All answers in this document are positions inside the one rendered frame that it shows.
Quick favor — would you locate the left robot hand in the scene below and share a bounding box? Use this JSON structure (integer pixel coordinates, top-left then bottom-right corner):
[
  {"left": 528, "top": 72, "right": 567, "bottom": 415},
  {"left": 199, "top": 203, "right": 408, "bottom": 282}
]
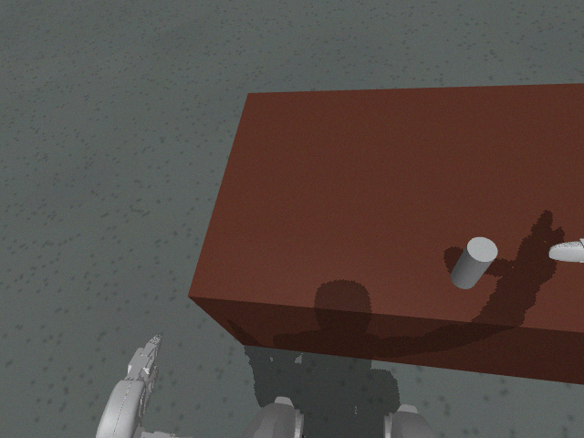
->
[{"left": 96, "top": 335, "right": 192, "bottom": 438}]

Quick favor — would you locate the can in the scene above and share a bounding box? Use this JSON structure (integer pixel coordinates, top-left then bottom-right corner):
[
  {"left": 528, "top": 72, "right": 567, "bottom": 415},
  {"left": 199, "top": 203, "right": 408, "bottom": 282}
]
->
[{"left": 451, "top": 237, "right": 498, "bottom": 289}]

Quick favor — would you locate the right robot hand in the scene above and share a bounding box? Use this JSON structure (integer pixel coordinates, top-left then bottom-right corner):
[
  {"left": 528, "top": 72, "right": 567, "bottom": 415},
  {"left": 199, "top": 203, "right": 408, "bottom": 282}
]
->
[{"left": 548, "top": 238, "right": 584, "bottom": 263}]

